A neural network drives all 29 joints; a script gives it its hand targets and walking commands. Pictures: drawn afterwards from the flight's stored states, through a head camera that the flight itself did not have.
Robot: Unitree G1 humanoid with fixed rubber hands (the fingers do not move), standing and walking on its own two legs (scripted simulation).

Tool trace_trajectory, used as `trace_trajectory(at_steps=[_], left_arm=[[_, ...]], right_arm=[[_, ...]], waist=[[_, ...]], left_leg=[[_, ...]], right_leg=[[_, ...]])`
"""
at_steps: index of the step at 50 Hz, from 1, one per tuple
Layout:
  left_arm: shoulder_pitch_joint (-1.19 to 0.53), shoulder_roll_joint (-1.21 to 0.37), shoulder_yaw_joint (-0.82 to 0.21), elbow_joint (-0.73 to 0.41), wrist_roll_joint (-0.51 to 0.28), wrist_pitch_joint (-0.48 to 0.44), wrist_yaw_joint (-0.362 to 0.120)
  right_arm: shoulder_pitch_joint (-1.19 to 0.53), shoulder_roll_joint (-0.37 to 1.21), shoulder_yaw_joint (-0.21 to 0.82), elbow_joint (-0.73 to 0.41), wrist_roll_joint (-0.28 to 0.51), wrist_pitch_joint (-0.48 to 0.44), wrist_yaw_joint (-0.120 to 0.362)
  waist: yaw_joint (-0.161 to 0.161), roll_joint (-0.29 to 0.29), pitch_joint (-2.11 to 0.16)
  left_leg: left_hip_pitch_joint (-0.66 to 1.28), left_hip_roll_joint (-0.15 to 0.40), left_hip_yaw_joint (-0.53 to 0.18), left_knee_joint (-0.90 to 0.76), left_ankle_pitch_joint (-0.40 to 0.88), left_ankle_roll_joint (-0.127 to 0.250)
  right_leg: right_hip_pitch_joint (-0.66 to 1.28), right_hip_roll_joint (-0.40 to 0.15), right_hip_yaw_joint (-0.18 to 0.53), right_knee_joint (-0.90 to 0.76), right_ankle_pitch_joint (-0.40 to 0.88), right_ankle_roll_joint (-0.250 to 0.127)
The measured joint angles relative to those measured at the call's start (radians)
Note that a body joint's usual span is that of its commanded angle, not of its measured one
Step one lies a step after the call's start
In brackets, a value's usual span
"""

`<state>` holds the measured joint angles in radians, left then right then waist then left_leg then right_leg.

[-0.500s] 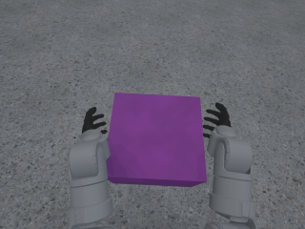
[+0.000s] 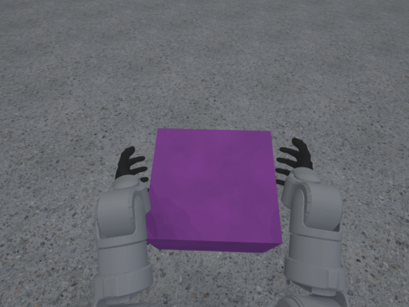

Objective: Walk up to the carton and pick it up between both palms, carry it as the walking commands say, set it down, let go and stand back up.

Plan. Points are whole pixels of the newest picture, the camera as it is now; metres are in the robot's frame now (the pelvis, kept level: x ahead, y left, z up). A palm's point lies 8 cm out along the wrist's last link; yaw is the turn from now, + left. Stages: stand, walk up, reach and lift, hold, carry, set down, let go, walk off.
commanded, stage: carry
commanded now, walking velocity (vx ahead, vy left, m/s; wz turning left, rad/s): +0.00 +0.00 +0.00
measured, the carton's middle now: (212, 192) +0.37 -0.01 +0.03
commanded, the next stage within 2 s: none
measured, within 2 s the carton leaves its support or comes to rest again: neither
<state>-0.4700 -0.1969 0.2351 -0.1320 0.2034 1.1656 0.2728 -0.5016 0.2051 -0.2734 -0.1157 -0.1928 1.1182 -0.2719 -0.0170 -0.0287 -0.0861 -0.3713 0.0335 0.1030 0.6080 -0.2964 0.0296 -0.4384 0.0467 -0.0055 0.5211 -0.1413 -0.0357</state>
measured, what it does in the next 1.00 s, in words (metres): stands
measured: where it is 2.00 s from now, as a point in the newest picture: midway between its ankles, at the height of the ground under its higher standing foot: outside the picture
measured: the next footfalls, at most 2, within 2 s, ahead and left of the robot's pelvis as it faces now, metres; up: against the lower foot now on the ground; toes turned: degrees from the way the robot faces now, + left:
none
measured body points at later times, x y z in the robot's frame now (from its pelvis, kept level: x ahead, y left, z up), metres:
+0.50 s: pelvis -0.01 +0.00 +0.00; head -0.02 +0.01 +0.45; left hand +0.32 +0.15 +0.10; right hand +0.33 -0.17 +0.13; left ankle +0.01 +0.10 -0.73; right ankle +0.08 -0.10 -0.73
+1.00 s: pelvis +0.00 +0.00 +0.00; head -0.02 +0.01 +0.45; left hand +0.33 +0.15 +0.09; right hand +0.33 -0.17 +0.11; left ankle +0.01 +0.10 -0.73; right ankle +0.08 -0.10 -0.73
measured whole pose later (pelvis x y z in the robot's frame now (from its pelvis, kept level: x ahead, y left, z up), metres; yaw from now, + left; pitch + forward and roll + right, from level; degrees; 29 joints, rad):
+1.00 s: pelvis +0.00 +0.00 +0.00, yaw +0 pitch +3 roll +0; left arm -0.46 -0.19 0.24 0.04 0.21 1.09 0.25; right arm -0.49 0.17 -0.29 0.05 -0.19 1.02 -0.25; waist -0.02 -0.03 -0.10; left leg -0.37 0.03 0.10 0.61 -0.29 0.03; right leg -0.44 0.05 -0.01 0.53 -0.14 -0.04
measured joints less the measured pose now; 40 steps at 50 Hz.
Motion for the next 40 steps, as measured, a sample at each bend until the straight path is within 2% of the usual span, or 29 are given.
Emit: trace_trajectory(at_steps=[18, 22, 27, 30, 40], left_arm=[[0.000, 0.000, 0.000, 0.025, 0.000, 0.008, 0.001], [0.000, 0.001, 0.002, 0.100, 0.002, -0.019, -0.004], [0.000, 0.002, 0.002, 0.114, 0.002, -0.027, -0.007], [0.002, 0.009, 0.003, 0.171, 0.003, -0.059, -0.014], [0.003, 0.011, 0.003, 0.188, 0.003, -0.075, -0.021]], right_arm=[[0.000, -0.001, -0.007, 0.008, 0.000, 0.009, -0.001], [0.000, -0.013, -0.020, 0.077, 0.000, -0.021, -0.001], [0.000, -0.015, -0.022, 0.089, 0.000, -0.036, -0.001], [0.002, -0.030, -0.026, 0.150, 0.000, -0.073, 0.014], [0.003, -0.033, -0.027, 0.162, 0.000, -0.093, 0.017]], waist=[[0.000, 0.001, -0.010], [0.000, 0.001, -0.022], [0.000, 0.001, -0.019], [0.000, 0.002, -0.023], [0.000, 0.002, -0.018]], left_leg=[[0.003, 0.000, 0.000, 0.000, 0.005, 0.000], [0.003, 0.000, 0.000, 0.000, 0.006, 0.000], [0.005, -0.001, 0.000, 0.000, 0.008, -0.001], [0.005, -0.001, 0.000, 0.000, 0.009, -0.002], [0.003, -0.001, 0.000, -0.001, 0.008, -0.002]], right_leg=[[0.000, 0.000, 0.000, 0.006, 0.002, 0.000], [0.000, -0.001, 0.000, 0.006, 0.002, 0.000], [0.000, -0.001, 0.000, 0.010, 0.002, 0.000], [0.000, -0.001, 0.000, 0.011, 0.003, 0.000], [0.000, -0.001, 0.000, 0.007, 0.003, 0.000]])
